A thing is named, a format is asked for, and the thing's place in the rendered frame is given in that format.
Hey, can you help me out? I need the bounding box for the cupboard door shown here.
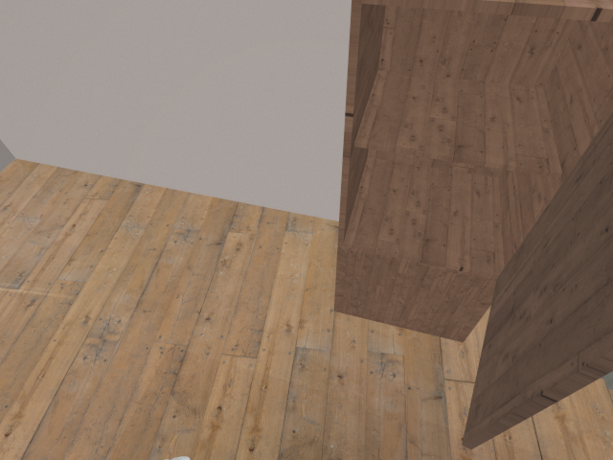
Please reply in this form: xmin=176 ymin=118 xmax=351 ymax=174
xmin=462 ymin=111 xmax=613 ymax=449

